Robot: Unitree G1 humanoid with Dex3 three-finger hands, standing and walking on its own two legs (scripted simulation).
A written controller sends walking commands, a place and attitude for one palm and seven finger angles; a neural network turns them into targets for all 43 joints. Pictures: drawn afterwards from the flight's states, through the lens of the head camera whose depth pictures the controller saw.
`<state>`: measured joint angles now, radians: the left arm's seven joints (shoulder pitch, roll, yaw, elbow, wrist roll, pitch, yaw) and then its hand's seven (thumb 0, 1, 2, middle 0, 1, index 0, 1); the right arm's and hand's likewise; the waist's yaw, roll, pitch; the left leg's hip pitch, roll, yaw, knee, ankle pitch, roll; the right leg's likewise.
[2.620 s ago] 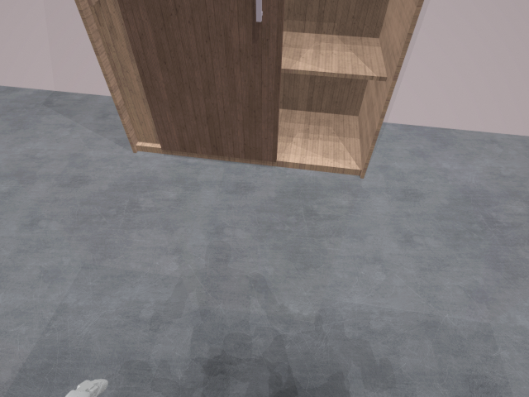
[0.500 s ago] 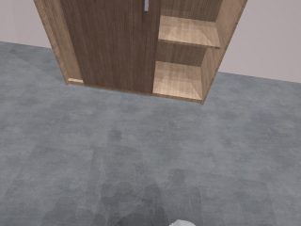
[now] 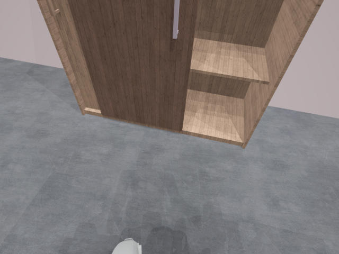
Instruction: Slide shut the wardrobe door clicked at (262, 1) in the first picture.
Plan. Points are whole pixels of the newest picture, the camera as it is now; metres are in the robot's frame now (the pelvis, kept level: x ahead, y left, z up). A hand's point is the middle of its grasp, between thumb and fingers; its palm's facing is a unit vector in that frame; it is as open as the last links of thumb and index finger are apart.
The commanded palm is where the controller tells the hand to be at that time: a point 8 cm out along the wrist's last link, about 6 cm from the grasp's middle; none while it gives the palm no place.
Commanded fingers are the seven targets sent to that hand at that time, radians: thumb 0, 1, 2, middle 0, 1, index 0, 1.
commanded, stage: walk to a spot facing it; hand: left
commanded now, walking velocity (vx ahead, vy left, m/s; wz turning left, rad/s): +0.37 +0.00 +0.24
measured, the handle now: (177, 3) +1.07 +0.01 +0.17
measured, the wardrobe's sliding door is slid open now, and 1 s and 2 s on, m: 0.47 0.47 0.47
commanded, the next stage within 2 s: turn to face it in 0.30 s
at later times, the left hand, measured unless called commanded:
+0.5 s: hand (96, 221) +0.24 +0.22 -0.17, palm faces +0.07 -0.98 -0.16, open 7.3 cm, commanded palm none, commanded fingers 0.00 0.90 0.90 -0.20 -0.30 -0.20 -0.30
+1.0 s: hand (115, 176) +0.39 +0.20 -0.18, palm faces -0.07 -0.98 -0.17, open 7.3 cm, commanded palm none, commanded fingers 0.00 0.90 0.90 -0.20 -0.30 -0.20 -0.30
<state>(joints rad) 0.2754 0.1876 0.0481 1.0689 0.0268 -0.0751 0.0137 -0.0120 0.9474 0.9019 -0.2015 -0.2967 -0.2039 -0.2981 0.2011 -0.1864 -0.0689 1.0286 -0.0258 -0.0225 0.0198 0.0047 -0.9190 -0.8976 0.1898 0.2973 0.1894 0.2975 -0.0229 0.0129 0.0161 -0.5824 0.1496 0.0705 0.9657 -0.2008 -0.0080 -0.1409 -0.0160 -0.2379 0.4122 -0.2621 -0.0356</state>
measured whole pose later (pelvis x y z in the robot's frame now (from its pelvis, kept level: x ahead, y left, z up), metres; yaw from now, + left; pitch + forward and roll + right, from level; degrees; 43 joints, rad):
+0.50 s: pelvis +0.21 +0.04 +0.01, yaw +1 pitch -2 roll +0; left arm 0.24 0.18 0.05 1.06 0.02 0.00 0.00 0.00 0.92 0.90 -0.20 -0.30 -0.20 -0.30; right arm 0.32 -0.16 -0.04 1.10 -0.02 -0.07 -0.02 -0.01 -0.94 -0.90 0.20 0.30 0.20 0.30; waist 0.01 -0.04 0.05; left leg -0.05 0.02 0.19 0.35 -0.27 0.04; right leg -0.55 -0.13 -0.08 0.88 -0.18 0.03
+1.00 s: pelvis +0.30 +0.03 -0.01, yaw -8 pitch -1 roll -1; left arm 0.20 0.18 0.06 1.00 0.02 0.03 0.01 0.00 0.91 0.90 -0.20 -0.30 -0.21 -0.30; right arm 0.22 -0.17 -0.03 1.01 -0.02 0.00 -0.02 0.01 -0.93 -0.90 0.19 0.30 0.19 0.30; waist 0.01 -0.01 0.02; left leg -0.27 0.07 0.07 0.59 -0.32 -0.02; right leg -0.34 0.03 -0.05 0.51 -0.15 -0.03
